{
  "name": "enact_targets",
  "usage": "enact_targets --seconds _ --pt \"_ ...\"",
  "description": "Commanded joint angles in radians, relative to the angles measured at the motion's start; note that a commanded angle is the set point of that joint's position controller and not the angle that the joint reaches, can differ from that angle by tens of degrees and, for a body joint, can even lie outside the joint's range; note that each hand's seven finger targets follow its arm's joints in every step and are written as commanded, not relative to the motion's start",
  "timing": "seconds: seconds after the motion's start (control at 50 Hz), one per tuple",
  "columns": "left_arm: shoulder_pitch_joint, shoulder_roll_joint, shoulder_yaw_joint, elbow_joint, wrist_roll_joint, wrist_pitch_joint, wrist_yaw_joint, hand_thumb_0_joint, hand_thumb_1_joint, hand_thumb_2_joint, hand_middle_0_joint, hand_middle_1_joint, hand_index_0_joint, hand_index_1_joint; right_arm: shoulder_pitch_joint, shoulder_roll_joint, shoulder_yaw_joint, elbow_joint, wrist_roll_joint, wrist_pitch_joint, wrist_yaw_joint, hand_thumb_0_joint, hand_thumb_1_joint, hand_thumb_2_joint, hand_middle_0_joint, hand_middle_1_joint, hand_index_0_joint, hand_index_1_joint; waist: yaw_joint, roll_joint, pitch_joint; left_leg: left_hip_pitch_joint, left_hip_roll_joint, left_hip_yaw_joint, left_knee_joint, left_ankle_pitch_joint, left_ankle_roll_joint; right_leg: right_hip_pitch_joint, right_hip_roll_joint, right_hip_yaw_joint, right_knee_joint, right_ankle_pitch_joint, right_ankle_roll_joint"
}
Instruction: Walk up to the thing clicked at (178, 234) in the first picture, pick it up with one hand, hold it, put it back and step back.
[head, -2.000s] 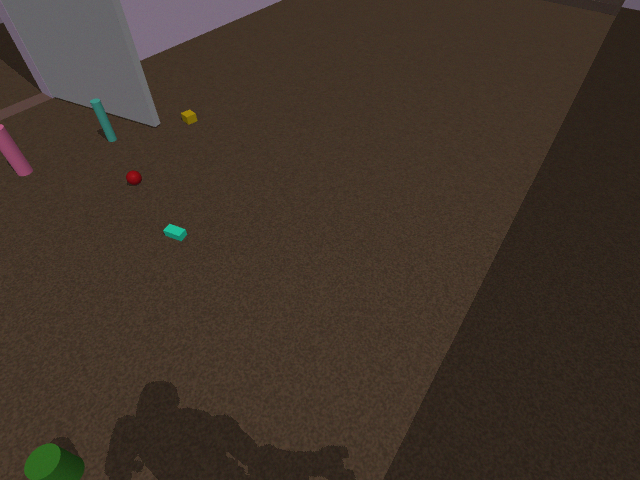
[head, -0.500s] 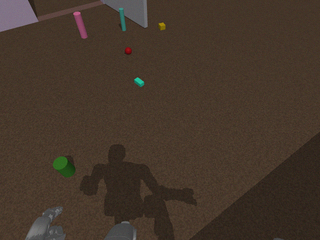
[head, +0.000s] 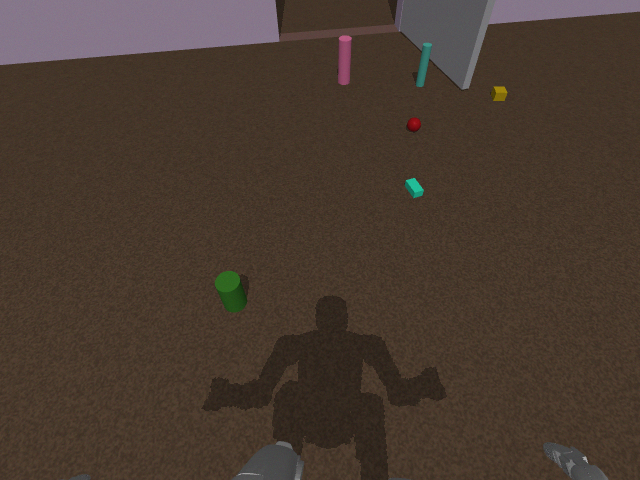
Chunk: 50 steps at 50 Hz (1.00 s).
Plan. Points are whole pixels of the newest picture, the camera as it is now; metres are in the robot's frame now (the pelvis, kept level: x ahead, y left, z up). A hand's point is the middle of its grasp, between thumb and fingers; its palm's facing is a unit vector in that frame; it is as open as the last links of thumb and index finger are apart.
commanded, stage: walk up
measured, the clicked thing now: (414, 187) +1.32 -0.36 -0.73
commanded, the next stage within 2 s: stand in 1.52 s
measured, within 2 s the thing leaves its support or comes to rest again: neither
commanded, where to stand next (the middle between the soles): +0.10 +0.03 m, yaw +26 degrees
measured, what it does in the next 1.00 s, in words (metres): steps on the spot, turning left: left foot, then right foot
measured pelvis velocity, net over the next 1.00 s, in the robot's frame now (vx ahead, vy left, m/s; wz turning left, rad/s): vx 0.00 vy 0.03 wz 0.48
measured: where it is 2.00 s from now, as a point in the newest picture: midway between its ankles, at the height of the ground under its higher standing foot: outside the picture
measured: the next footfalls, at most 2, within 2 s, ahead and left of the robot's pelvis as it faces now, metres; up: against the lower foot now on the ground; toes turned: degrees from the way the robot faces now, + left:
left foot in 0.28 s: +0.03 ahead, +0.16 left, +0.00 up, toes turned +13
right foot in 0.56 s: +0.13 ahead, -0.08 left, +0.00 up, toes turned +25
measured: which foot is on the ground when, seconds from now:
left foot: up 0.00-0.26, down 0.28-0.58, up 0.60-0.82, down 0.84-1.00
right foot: down 0.00-0.30, up 0.32-0.54, down 0.56-1.00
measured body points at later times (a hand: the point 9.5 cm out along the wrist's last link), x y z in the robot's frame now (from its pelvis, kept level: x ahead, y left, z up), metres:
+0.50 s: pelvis +0.00 +0.02 +0.00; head +0.02 +0.04 +0.45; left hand -0.04 +0.35 -0.11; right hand +0.17 -0.27 -0.10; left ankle -0.01 +0.15 -0.72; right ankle +0.07 -0.10 -0.69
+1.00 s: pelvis +0.00 +0.03 +0.00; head +0.01 +0.05 +0.45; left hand -0.10 +0.35 -0.12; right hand +0.22 -0.22 -0.11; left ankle -0.02 +0.14 -0.72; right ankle +0.08 -0.09 -0.70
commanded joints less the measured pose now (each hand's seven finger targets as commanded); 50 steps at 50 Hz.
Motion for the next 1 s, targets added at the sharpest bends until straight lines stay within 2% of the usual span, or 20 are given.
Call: enact_targets --seconds 0.0,0.14,0.24,0.26,0.28,0.3,0.36,0.46,0.52,0.54,0.56,0.58,0.6,0.66,0.74,0.8,0.82,0.84,0.86,0.98 --pt "-0.04 0.261 0.092 -0.084 -0.001 -0.056 0.037 0.0 0.9 0.9 -0.2 -0.3 -0.2 -0.3 0.05 -0.202 -0.082 -0.07 0.006 -0.031 0.023 0.0 -0.9 -0.9 0.2 0.3 0.2 0.3 -0.035 -0.142 -0.036 -0.12 0.094 0.01 0.198 0.072 -0.009 0.086 -0.271 0.243 -0.36 0.135 -0.167" --pt "0.028 0.309 0.106 -0.1 0.011 -0.061 0.012 0.0 0.9 0.9 -0.2 -0.3 -0.2 -0.3 -0.044 -0.163 -0.06 -0.047 0.018 -0.048 0.049 0.0 -0.9 -0.9 0.2 0.3 0.2 0.3 0.038 -0.262 -0.077 0.001 0.12 0.144 -0.179 0.005 -0.012 0.183 -0.294 0.078 -0.296 0.205 -0.185" --pt "-0.025 0.271 0.075 -0.113 0.001 -0.024 -0.005 0.0 0.9 0.9 -0.2 -0.3 -0.2 -0.3 0.12 -0.185 -0.074 0.055 0.031 -0.075 0.023 0.0 -0.9 -0.9 0.2 0.3 0.2 0.3 -0.044 -0.134 -0.161 0.381 0.042 0.212 -0.459 0.09 0.017 -0.041 -0.263 -0.043 -0.068 -0.039 -0.113" --pt "0.025 0.211 0.058 -0.105 -0.005 -0.014 -0.005 0.0 0.9 0.9 -0.2 -0.3 -0.2 -0.3 0.163 -0.235 -0.089 0.07 0.02 -0.085 0.011 0.0 -0.9 -0.9 0.2 0.3 0.2 0.3 -0.071 0.02 -0.178 0.497 0.084 0.071 -0.555 0.009 0.062 -0.172 -0.211 -0.068 0.123 -0.138 -0.061" --pt "0.026 0.135 0.035 -0.127 -0.012 -0.008 -0.008 0.0 0.9 0.9 -0.2 -0.3 -0.2 -0.3 0.161 -0.331 -0.103 0.047 0.006 -0.092 -0.002 0.0 -0.9 -0.9 0.2 0.3 0.2 0.3 -0.067 0.259 -0.117 0.496 0.32 -0.371 -0.687 -0.07 0.157 -0.399 -0.074 -0.09 0.365 -0.284 0.011" --pt "-0.039 0.224 0.058 -0.13 -0.01 -0.014 0.007 0.0 0.9 0.9 -0.2 -0.3 -0.2 -0.3 0.151 -0.41 -0.112 0.03 0.018 -0.094 -0.002 0.0 -0.9 -0.9 0.2 0.3 0.2 0.3 -0.095 0.198 -0.095 0.357 0.464 -0.653 -0.748 -0.129 0.318 -0.409 -0.045 0.048 0.395 -0.306 0.013" --pt "0.047 0.232 0.063 -0.046 -0.025 -0.026 0.008 0.0 0.9 0.9 -0.2 -0.3 -0.2 -0.3 0.029 -0.28 -0.06 0.03 0.025 -0.106 -0.025 0.0 -0.9 -0.9 0.2 0.3 0.2 0.3 -0.008 0.094 -0.066 0.303 0.318 -0.298 -0.594 0.186 0.247 -0.302 -0.091 0.106 0.338 -0.159 0.003" --pt "0.056 0.192 0.063 -0.016 -0.019 -0.032 0.009 0.0 0.9 0.9 -0.2 -0.3 -0.2 -0.3 0.035 -0.247 -0.044 0.025 0.02 -0.108 -0.027 0.0 -0.9 -0.9 0.2 0.3 0.2 0.3 -0.018 0.154 -0.117 0.178 0.28 -0.197 -0.476 0.594 0.235 -0.07 -0.021 0.036 0.159 -0.123 -0.004" --pt "0.085 0.182 0.064 0.008 -0.016 -0.044 0.018 0.0 0.9 0.9 -0.2 -0.3 -0.2 -0.3 -0.016 -0.218 -0.029 0.013 0.035 -0.088 -0.028 0.0 -0.9 -0.9 0.2 0.3 0.2 0.3 0.027 0.106 -0.136 0.052 0.197 -0.127 -0.335 0.507 0.16 0.143 0.037 0.005 -0.109 0.066 -0.041" --pt "0.1 0.227 0.075 0.01 -0.003 -0.05 0.022 0.0 0.9 0.9 -0.2 -0.3 -0.2 -0.3 -0.01 -0.17 -0.016 0.008 0.043 -0.081 -0.029 0.0 -0.9 -0.9 0.2 0.3 0.2 0.3 0.039 -0.006 -0.135 -0.016 0.132 -0.101 -0.217 0.364 0.109 0.182 -0.046 0.15 -0.21 0.04 -0.073" --pt "0.1 0.321 0.092 -0.003 0.006 -0.055 0.023 0.0 0.9 0.9 -0.2 -0.3 -0.2 -0.3 -0.017 -0.128 -0.009 -0.008 0.046 -0.077 -0.033 0.0 -0.9 -0.9 0.2 0.3 0.2 0.3 0.049 -0.211 -0.129 -0.141 -0.02 0.011 -0.013 0.087 0.053 0.191 -0.296 0.513 -0.387 -0.08 -0.162" --pt "0.002 0.373 0.1 -0.024 0.004 -0.051 0.019 0.0 0.9 0.9 -0.2 -0.3 -0.2 -0.3 0.007 -0.182 -0.03 0.014 0.034 -0.071 -0.05 0.0 -0.9 -0.9 0.2 0.3 0.2 0.3 0.015 -0.264 -0.115 -0.097 0.036 0.03 0.129 -0.203 0.031 0.083 -0.475 0.69 -0.456 -0.087 -0.309" --pt "-0.032 0.338 0.096 -0.03 -0.004 -0.05 0.018 0.0 0.9 0.9 -0.2 -0.3 -0.2 -0.3 0.018 -0.232 -0.045 0.042 0.028 -0.07 -0.049 0.0 -0.9 -0.9 0.2 0.3 0.2 0.3 0.003 -0.167 -0.064 -0.093 0.067 -0.007 0.192 -0.161 0.024 0.035 -0.464 0.642 -0.457 -0.113 -0.311" --pt "-0.062 0.282 0.075 0.0 0.006 -0.052 0.02 0.0 0.9 0.9 -0.2 -0.3 -0.2 -0.3 0.059 -0.209 -0.048 0.096 0.029 -0.076 -0.022 0.0 -0.9 -0.9 0.2 0.3 0.2 0.3 -0.02 -0.182 -0.022 -0.023 0.1 0.081 0.054 -0.033 0.023 -0.017 -0.28 0.303 -0.366 -0.111 -0.199" --pt "-0.026 0.276 0.072 0.014 0.01 -0.043 0.008 0.0 0.9 0.9 -0.2 -0.3 -0.2 -0.3 0.035 -0.163 -0.039 0.119 0.024 -0.082 0.003 0.0 -0.9 -0.9 0.2 0.3 0.2 0.3 0.012 -0.251 -0.07 0.099 0.076 0.171 -0.196 -0.065 0.021 0.009 -0.229 0.197 -0.307 -0.061 -0.188" --pt "-0.06 0.225 0.048 0.01 -0.014 -0.023 0.002 0.0 0.9 0.9 -0.2 -0.3 -0.2 -0.3 0.098 -0.158 -0.038 0.171 0.022 -0.101 -0.008 0.0 -0.9 -0.9 0.2 0.3 0.2 0.3 -0.038 -0.161 -0.139 0.324 0.038 0.194 -0.469 0.125 0.025 -0.055 -0.193 0.119 -0.135 0.005 -0.138" --pt "-0.033 0.172 0.029 0.019 -0.018 -0.018 0.002 0.0 0.9 0.9 -0.2 -0.3 -0.2 -0.3 0.096 -0.174 -0.042 0.176 0.014 -0.111 -0.016 0.0 -0.9 -0.9 0.2 0.3 0.2 0.3 -0.045 -0.082 -0.157 0.402 0.079 0.08 -0.545 0.091 0.048 -0.121 -0.17 0.08 -0.016 0.008 -0.095" --pt "-0.027 0.098 0.006 0.01 -0.034 -0.014 0.0 0.0 0.9 0.9 -0.2 -0.3 -0.2 -0.3 0.054 -0.241 -0.047 0.146 0.0 -0.122 -0.024 0.0 -0.9 -0.9 0.2 0.3 0.2 0.3 -0.026 0.149 -0.145 0.393 0.313 -0.339 -0.655 0.04 0.136 -0.252 -0.058 0.025 0.141 -0.08 -0.001" --pt "-0.074 0.187 0.034 0.031 -0.033 -0.007 0.016 0.0 0.9 0.9 -0.2 -0.3 -0.2 -0.3 0.024 -0.325 -0.059 0.139 0.013 -0.12 -0.026 0.0 -0.9 -0.9 0.2 0.3 0.2 0.3 -0.055 0.128 -0.098 0.219 0.425 -0.47 -0.691 -0.013 0.262 -0.202 -0.034 0.084 0.192 -0.274 -0.001" --pt "-0.008 0.172 0.027 0.132 -0.036 -0.021 0.015 0.0 0.9 0.9 -0.2 -0.3 -0.2 -0.3 -0.088 -0.223 -0.014 0.167 0.029 -0.127 -0.028 0.0 -0.9 -0.9 0.2 0.3 0.2 0.3 0.0 0.109 -0.133 0.219 0.297 -0.139 -0.511 0.535 0.179 0.013 -0.021 0.056 0.002 -0.084 -0.012"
